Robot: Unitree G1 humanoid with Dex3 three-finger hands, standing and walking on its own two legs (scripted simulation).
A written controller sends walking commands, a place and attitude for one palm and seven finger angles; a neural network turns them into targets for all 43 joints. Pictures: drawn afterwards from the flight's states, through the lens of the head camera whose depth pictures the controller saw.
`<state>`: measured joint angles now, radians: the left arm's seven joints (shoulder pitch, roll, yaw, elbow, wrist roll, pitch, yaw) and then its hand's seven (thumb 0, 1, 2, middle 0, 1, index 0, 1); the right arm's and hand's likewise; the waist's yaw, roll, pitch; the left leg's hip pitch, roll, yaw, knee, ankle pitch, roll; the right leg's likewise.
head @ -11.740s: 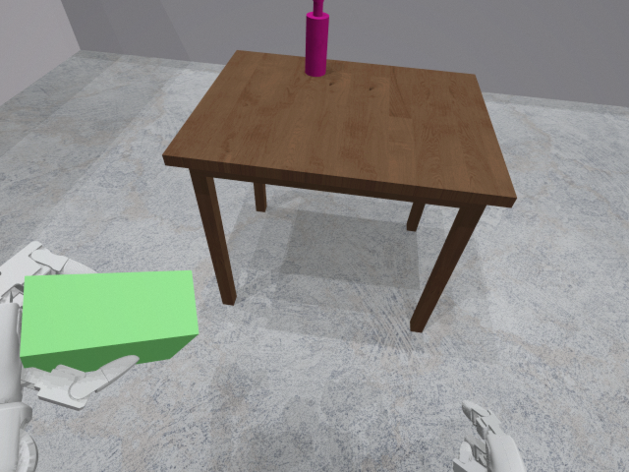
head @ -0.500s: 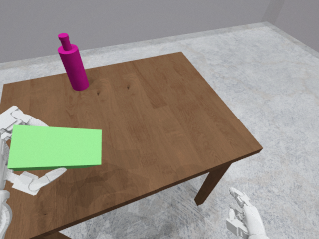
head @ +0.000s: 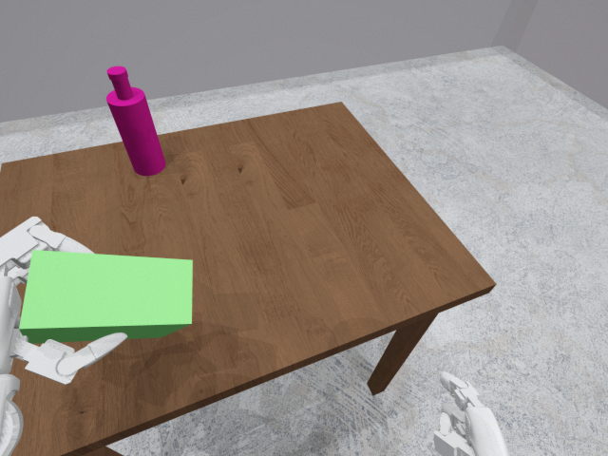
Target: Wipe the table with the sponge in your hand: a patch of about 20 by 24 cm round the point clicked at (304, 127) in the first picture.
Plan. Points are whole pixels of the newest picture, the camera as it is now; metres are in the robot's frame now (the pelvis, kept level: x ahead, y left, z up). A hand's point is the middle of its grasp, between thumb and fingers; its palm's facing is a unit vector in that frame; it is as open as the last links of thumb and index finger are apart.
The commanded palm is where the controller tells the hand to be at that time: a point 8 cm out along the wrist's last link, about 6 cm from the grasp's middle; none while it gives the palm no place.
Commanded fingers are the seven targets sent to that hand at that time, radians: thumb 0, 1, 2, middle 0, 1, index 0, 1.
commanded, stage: look again from close up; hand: left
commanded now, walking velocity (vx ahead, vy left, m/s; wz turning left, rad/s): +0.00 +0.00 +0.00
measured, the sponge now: (133, 302) +0.23 +0.21 +0.13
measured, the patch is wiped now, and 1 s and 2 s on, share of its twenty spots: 0.00 0.00 0.00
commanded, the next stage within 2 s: turn the palm down, sponge in hand in 0.06 s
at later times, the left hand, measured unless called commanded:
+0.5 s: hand (116, 329) +0.20 +0.21 +0.13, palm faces +0.19 -0.77 -0.60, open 10.2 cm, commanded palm +0.16 +0.26 +0.17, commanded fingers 0.00 0.10 1.30 -1.20 -1.60 -1.20 -1.60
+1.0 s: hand (127, 305) +0.22 +0.21 +0.14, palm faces +0.23 -0.51 -0.83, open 10.2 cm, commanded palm +0.18 +0.25 +0.17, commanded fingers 0.00 0.10 1.30 -1.20 -1.60 -1.20 -1.60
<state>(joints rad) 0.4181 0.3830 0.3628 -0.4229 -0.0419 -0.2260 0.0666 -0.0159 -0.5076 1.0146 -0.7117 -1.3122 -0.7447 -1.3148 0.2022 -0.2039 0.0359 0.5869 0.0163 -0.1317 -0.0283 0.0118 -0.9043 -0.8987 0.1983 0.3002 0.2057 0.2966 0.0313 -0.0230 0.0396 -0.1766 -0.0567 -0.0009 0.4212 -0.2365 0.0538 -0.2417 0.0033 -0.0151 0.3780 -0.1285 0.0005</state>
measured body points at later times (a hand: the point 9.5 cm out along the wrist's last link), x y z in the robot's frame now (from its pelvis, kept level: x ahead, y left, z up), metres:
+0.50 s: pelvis -0.01 -0.04 -0.01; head -0.01 -0.06 +0.44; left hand +0.19 +0.25 +0.16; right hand +0.20 -0.26 -0.09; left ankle -0.01 +0.08 -0.74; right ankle +0.04 -0.12 -0.74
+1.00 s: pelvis +0.01 -0.07 -0.02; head +0.02 -0.09 +0.43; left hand +0.21 +0.23 +0.18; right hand +0.21 -0.30 -0.11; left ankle -0.01 +0.08 -0.74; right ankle +0.04 -0.12 -0.74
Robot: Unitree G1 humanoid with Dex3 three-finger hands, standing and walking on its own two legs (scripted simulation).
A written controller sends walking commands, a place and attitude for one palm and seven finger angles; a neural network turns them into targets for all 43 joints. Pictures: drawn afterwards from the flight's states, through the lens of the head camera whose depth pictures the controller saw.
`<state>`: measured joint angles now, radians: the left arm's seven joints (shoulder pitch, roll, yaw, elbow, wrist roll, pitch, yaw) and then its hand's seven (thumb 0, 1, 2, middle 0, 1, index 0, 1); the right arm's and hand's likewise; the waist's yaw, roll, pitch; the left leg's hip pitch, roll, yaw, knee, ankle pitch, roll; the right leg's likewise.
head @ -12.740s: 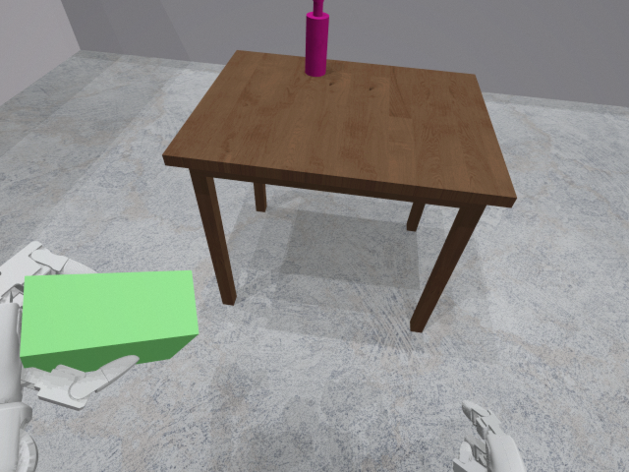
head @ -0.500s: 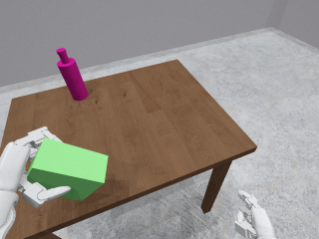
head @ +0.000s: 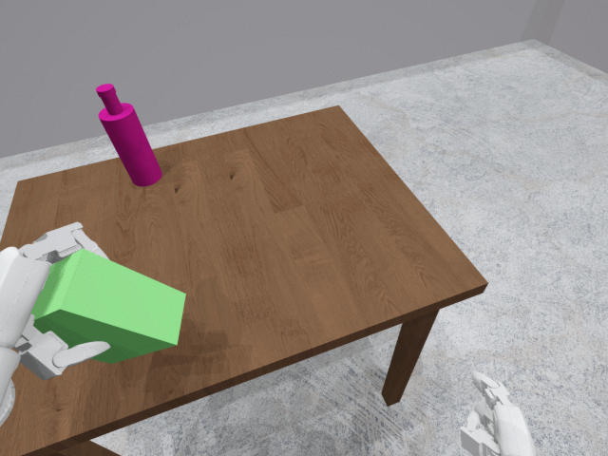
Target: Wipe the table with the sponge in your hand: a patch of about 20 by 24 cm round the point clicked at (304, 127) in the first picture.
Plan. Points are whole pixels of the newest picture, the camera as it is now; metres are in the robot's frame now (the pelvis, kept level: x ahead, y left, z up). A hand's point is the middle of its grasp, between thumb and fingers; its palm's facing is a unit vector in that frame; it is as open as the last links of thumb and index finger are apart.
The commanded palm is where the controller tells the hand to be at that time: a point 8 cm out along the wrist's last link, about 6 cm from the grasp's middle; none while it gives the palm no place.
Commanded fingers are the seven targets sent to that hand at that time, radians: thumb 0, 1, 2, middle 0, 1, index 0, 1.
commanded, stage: turn the palm down, sponge in hand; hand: left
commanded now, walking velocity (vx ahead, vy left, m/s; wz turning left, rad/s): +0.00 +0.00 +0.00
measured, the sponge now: (117, 319) +0.23 +0.25 +0.11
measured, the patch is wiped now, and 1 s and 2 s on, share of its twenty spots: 0.00 0.00 0.00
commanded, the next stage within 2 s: move the sponge above the wiping area in 1.36 s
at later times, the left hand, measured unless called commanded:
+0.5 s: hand (7, 301) +0.21 +0.34 +0.15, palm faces +0.24 -0.24 -0.94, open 10.2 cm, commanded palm +0.18 +0.33 +0.19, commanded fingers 0.00 0.10 1.30 -1.20 -1.60 -1.20 -1.60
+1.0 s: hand (20, 288) +0.24 +0.36 +0.14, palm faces +0.10 -0.09 -0.99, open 10.2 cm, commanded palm +0.20 +0.34 +0.19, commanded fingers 0.00 0.10 1.30 -1.20 -1.60 -1.20 -1.60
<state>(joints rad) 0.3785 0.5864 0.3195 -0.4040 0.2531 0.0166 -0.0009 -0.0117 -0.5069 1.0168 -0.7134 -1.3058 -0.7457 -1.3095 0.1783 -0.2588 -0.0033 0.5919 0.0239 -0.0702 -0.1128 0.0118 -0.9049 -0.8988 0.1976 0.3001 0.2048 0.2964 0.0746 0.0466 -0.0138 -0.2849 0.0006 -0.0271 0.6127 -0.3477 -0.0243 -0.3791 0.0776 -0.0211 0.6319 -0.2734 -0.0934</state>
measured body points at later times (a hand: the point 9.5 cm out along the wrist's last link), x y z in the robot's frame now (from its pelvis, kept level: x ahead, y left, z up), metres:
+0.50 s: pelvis -0.01 +0.04 +0.01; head -0.02 +0.01 +0.46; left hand +0.20 +0.35 +0.20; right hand +0.23 -0.16 -0.07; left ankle -0.02 +0.14 -0.72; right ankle +0.03 -0.05 -0.72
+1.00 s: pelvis +0.01 +0.06 +0.02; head +0.01 +0.01 +0.47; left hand +0.23 +0.36 +0.19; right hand +0.25 -0.14 -0.07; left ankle -0.02 +0.14 -0.72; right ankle +0.03 -0.05 -0.72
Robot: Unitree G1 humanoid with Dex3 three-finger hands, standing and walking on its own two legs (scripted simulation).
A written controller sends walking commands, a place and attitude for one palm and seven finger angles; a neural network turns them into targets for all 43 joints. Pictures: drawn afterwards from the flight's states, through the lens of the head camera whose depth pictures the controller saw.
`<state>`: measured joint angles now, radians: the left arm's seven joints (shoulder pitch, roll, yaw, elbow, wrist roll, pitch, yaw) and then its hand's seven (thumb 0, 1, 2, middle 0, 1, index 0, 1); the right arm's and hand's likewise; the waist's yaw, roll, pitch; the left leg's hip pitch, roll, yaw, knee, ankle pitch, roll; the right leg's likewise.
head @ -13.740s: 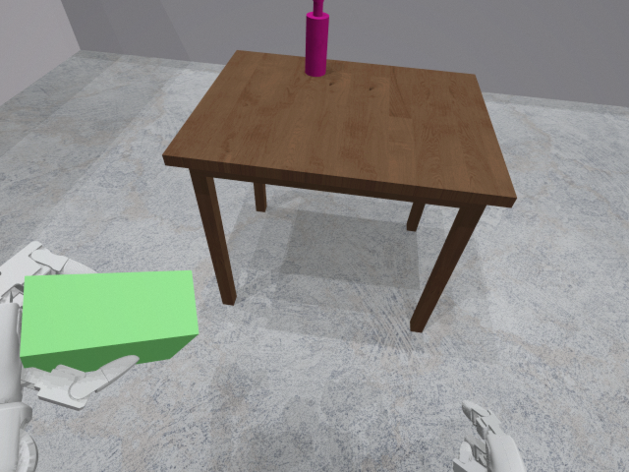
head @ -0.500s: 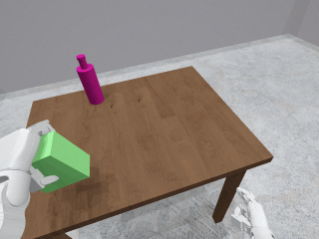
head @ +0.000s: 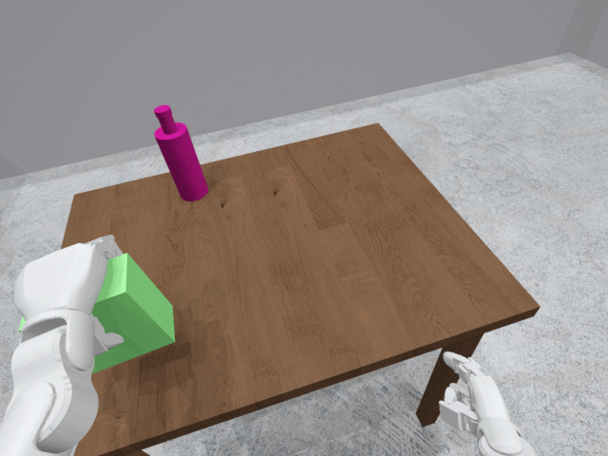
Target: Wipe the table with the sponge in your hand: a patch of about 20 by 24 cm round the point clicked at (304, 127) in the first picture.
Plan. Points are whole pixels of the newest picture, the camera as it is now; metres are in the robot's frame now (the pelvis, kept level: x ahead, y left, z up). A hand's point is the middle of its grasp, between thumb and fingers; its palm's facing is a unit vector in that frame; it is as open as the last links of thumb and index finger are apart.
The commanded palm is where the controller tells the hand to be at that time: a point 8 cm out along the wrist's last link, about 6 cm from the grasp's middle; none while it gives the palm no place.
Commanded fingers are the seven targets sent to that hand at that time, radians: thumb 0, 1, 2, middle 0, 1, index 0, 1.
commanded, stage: turn the palm down, sponge in hand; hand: left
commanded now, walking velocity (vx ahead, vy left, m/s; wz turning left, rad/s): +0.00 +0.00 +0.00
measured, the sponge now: (116, 324) +0.24 +0.30 +0.06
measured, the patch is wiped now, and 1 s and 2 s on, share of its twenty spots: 0.00 0.00 0.00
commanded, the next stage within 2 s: move the sponge above the wiping area in 0.36 s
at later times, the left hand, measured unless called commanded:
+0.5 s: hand (123, 322) +0.22 +0.26 +0.10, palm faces -0.02 -0.09 -1.00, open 10.2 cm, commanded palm +0.19 +0.26 +0.17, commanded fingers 0.00 0.10 1.30 -1.20 -1.60 -1.20 -1.60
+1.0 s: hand (127, 313) +0.24 +0.27 +0.09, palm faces +0.00 -0.06 -1.00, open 10.2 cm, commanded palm +0.21 +0.27 +0.15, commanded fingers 0.00 0.10 1.30 -1.20 -1.60 -1.20 -1.60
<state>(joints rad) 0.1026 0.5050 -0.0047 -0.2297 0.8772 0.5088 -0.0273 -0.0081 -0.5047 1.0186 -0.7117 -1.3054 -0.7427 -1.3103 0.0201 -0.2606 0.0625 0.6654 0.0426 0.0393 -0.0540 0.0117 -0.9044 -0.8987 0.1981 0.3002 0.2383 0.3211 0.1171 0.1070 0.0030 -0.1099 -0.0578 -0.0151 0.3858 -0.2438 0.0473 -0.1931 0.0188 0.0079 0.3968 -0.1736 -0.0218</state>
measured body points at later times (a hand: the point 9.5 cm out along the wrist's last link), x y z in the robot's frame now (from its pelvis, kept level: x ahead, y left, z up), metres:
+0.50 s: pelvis -0.01 -0.01 +0.00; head -0.01 -0.06 +0.45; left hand +0.22 +0.26 +0.15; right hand +0.25 -0.21 -0.08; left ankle -0.02 +0.09 -0.74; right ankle +0.03 -0.11 -0.74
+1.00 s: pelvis -0.01 -0.01 +0.00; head -0.02 -0.05 +0.45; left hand +0.23 +0.27 +0.14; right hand +0.23 -0.23 -0.09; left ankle -0.02 +0.09 -0.74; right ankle +0.03 -0.11 -0.74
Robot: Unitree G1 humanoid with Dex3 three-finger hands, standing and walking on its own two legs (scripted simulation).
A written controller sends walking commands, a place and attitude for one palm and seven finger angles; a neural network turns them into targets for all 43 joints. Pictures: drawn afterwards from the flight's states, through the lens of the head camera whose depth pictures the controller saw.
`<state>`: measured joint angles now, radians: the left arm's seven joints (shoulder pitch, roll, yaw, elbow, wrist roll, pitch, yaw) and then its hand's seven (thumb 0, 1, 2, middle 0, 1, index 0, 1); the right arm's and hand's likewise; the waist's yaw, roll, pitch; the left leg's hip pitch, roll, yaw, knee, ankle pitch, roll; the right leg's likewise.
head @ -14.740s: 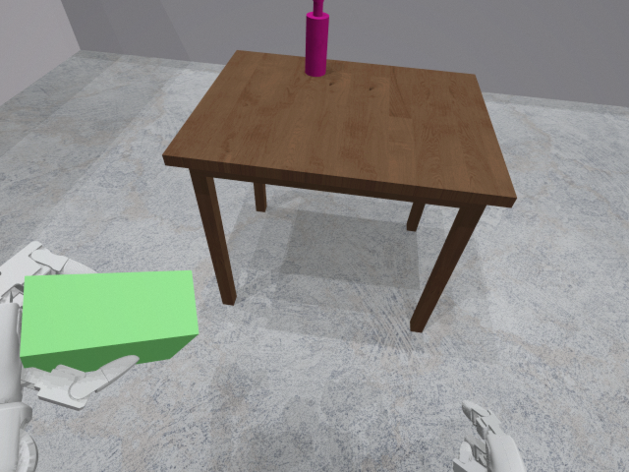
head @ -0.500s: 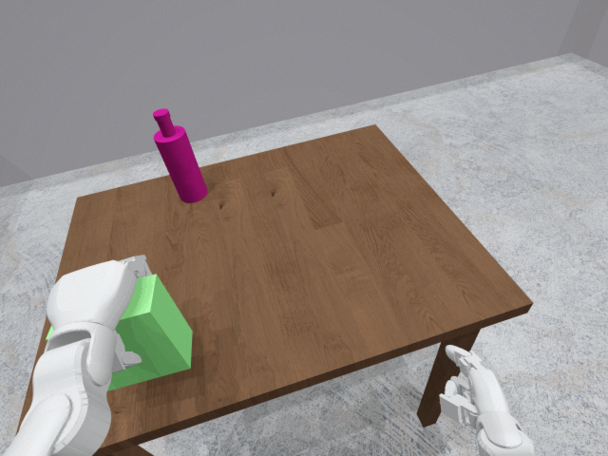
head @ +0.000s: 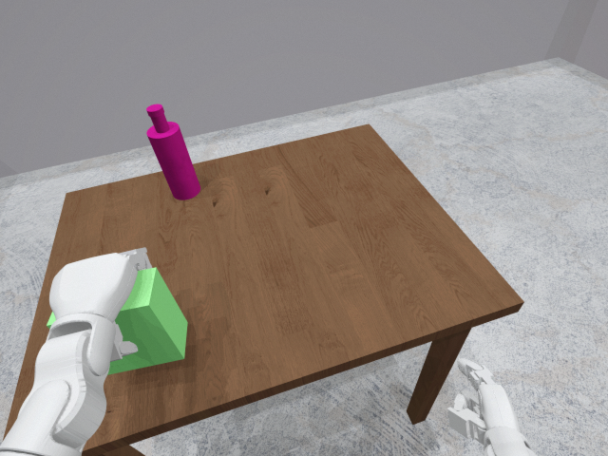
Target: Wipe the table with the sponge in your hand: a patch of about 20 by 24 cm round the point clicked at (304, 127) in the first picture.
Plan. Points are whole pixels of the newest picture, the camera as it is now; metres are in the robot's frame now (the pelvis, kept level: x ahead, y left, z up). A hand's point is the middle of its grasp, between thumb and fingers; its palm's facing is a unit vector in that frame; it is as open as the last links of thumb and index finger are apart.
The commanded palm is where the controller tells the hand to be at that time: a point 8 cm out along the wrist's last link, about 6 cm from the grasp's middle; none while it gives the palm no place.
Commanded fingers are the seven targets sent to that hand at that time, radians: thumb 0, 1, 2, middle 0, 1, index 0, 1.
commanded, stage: move the sponge above the wiping area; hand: left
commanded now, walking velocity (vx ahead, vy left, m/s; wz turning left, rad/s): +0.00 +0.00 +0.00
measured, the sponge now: (133, 332) +0.24 +0.29 +0.03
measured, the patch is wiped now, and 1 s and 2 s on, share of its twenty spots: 0.00 0.00 0.00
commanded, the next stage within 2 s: none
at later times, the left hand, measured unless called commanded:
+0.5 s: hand (120, 299) +0.26 +0.30 +0.08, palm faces +0.05 -0.07 -1.00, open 10.2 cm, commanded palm +0.23 +0.29 +0.14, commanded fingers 0.00 0.10 1.30 -1.20 -1.60 -1.20 -1.60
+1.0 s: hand (128, 305) +0.26 +0.30 +0.07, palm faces +0.03 -0.07 -1.00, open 10.2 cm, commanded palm +0.23 +0.28 +0.12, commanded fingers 0.00 0.10 1.30 -1.20 -1.60 -1.20 -1.60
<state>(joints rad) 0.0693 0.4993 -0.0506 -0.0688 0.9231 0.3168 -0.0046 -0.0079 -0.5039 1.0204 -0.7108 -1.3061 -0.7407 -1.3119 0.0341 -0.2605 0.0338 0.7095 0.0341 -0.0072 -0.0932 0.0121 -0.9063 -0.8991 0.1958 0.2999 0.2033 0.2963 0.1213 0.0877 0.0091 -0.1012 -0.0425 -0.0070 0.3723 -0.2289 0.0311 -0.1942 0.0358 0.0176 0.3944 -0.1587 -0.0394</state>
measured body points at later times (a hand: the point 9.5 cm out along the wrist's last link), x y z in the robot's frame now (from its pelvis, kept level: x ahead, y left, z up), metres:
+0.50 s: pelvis +0.02 +0.01 +0.00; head +0.01 -0.02 +0.45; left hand +0.25 +0.30 +0.13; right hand +0.26 -0.18 -0.09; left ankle -0.02 +0.10 -0.74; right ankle +0.04 -0.10 -0.74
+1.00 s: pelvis +0.02 +0.01 +0.00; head +0.01 -0.03 +0.45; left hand +0.25 +0.29 +0.12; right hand +0.26 -0.19 -0.09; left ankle -0.02 +0.10 -0.74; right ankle +0.04 -0.10 -0.74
